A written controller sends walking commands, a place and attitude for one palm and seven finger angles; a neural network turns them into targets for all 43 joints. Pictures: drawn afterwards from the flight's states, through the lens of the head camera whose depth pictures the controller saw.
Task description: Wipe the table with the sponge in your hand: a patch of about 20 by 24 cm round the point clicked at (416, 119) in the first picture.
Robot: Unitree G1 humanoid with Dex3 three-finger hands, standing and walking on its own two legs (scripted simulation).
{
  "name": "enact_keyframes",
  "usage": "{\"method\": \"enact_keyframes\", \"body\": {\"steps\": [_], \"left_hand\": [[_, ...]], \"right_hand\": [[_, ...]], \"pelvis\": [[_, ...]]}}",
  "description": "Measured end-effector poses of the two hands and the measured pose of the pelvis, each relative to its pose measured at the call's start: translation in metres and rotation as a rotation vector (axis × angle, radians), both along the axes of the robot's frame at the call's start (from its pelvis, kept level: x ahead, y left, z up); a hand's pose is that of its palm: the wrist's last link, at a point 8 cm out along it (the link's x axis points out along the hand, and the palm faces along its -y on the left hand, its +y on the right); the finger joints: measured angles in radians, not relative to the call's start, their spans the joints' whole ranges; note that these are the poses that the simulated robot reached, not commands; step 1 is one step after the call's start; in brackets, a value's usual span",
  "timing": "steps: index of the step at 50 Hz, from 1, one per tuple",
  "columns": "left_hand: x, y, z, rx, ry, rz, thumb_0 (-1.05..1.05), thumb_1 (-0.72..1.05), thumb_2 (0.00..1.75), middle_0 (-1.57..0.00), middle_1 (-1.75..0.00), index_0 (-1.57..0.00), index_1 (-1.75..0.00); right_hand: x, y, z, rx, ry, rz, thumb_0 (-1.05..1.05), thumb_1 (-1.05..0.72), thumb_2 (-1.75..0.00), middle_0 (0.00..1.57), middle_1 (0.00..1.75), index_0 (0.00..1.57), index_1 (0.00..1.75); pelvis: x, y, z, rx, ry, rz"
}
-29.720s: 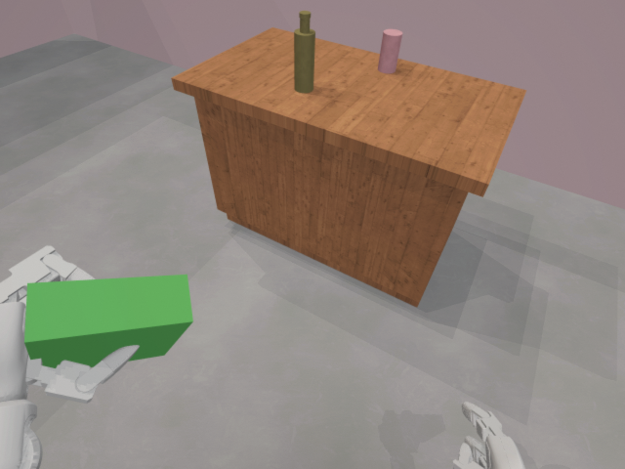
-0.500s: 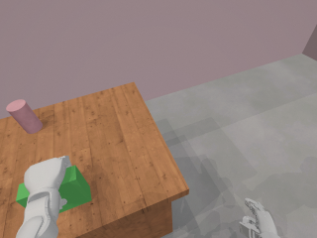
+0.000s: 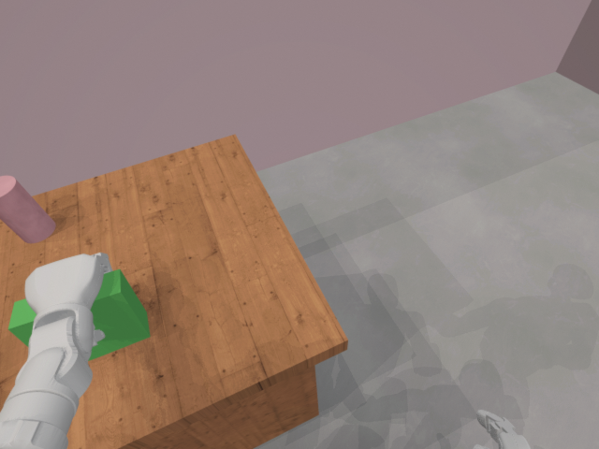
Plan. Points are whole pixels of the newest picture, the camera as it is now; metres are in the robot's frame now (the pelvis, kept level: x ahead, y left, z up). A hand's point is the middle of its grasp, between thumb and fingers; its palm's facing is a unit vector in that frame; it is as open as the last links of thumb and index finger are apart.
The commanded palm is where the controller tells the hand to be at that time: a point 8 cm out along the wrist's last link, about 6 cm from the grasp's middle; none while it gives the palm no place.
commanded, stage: wipe forward along the first lane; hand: left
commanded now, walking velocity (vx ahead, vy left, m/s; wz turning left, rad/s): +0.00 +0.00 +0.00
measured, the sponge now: (94, 328) +0.27 +0.35 -0.03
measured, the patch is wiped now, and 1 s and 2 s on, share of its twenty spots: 0.15 0.35 0.65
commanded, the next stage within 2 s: slide across to the middle lane in 0.72 s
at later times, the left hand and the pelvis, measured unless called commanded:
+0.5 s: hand (76, 275) +0.34 +0.38 +0.02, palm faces -0.14 +0.00 -0.99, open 9.1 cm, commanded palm +0.32 +0.38 +0.05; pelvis +0.00 +0.02 +0.00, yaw +0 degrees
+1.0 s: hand (74, 253) +0.38 +0.41 +0.02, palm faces -0.14 +0.02 -0.99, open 9.0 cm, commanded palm +0.37 +0.37 +0.06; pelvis +0.01 +0.04 +0.00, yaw +0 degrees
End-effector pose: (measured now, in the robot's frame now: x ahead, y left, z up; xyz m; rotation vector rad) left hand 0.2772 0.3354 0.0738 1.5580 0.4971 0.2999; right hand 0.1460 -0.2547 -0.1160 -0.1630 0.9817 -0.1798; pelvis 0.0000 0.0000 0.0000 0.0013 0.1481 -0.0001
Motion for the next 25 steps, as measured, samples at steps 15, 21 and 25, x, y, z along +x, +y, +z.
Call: {"method": "enact_keyframes", "body": {"steps": [15,21,25], "left_hand": [[0.027,0.022,0.0,0.008,0.007,0.005,0.01,-0.5,1.19,-0.86,-1.41,-0.86,-1.45],[0.039,0.031,0.0,0.004,0.015,0.0,0.01,-0.5,1.19,-0.86,-1.41,-0.86,-1.45],[0.047,0.039,0.001,0.003,0.015,-0.002,0.01,-0.5,1.19,-0.86,-1.41,-0.86,-1.45]], "right_hand": [[-0.014,-0.001,-0.002,-0.02,0.052,-0.019,0.01,-0.9,-0.9,0.2,0.3,0.2,0.3],[-0.019,0.003,-0.003,-0.021,0.072,-0.025,0.01,-0.9,-0.9,0.2,0.3,0.2,0.3],[-0.024,0.007,-0.004,-0.023,0.095,-0.027,0.01,-0.9,-0.9,0.2,0.3,0.2,0.3]], "pelvis": [[0.0,0.007,-0.003,-0.01,0.035,0.006],[0.001,0.012,-0.003,-0.015,0.05,0.005],[0.002,0.016,-0.004,-0.019,0.06,0.005]]}}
